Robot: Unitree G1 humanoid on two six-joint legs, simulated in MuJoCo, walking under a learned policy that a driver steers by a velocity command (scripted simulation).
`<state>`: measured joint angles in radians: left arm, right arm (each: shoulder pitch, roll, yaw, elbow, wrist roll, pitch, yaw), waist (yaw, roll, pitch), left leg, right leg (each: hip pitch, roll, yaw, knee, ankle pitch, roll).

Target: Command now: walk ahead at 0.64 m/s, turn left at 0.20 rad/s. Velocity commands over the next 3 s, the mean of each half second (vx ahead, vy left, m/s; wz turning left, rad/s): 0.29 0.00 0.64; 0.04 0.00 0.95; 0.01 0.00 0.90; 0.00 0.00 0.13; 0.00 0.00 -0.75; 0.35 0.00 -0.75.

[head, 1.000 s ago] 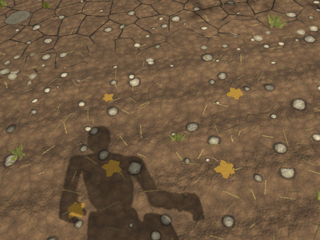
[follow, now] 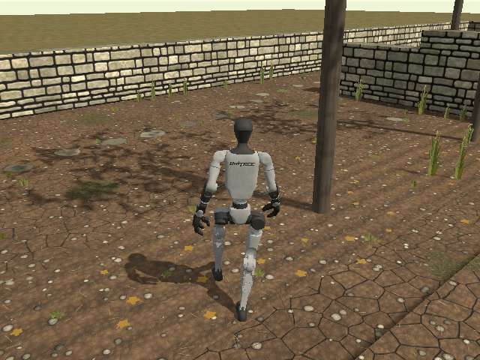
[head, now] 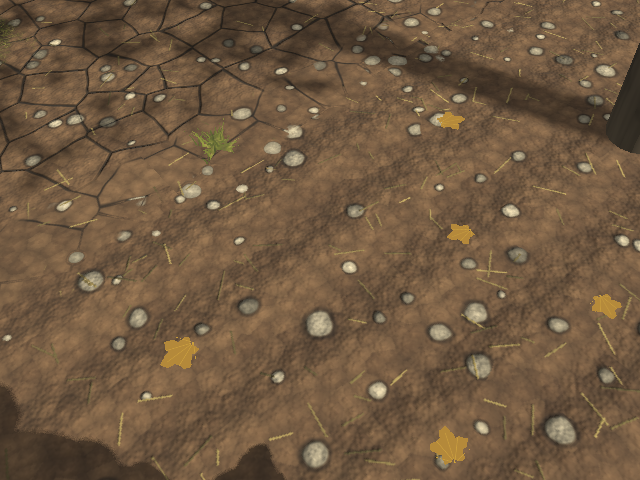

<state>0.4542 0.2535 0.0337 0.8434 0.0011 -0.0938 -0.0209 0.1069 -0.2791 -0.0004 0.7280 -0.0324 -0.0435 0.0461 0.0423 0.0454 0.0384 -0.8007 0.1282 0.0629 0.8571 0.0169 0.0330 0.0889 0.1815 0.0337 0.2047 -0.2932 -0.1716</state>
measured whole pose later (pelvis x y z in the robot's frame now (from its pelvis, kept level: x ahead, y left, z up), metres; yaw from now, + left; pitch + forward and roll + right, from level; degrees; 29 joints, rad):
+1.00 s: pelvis +0.36 -0.11 +0.01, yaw +52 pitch +0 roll +1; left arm 0.25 0.28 0.03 0.67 0.04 0.01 0.03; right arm 0.14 -0.32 -0.08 0.64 -0.01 0.11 0.07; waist 0.02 0.03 0.08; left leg -0.44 0.03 0.02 0.95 -0.41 -0.05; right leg -0.23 -0.09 -0.23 0.46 -0.22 -0.03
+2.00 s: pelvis +0.36 -0.10 +0.00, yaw +79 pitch +0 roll +1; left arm 0.23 0.27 0.03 0.77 0.00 0.03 -0.01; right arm 0.19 -0.27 -0.03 0.80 -0.02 0.04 -0.03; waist 0.03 -0.02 0.07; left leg -0.16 -0.05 -0.03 0.46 -0.29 0.02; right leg -0.30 0.04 0.05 0.62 -0.33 -0.04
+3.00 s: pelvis +0.45 -0.03 +0.01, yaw +32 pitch +3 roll -1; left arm 0.17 0.34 0.06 0.67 0.05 0.00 -0.07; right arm 0.39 -0.30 -0.04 0.80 -0.02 -0.08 0.00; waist -0.07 -0.05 -0.05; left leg -0.10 -0.02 -0.06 0.32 -0.27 0.04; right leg -0.61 0.07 0.16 1.05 -0.19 -0.01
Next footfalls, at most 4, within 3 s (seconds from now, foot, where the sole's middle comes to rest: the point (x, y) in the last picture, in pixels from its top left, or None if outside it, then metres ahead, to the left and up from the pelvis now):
0.14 left None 0.36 0.03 -0.77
0.60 right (433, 474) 0.49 -0.13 -0.77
1.12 left None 0.28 -0.02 -0.77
1.62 right None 0.47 -0.05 -0.77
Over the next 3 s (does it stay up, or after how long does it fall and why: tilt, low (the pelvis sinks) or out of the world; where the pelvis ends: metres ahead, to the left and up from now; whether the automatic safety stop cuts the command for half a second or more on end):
stays up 0.45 -0.03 0.01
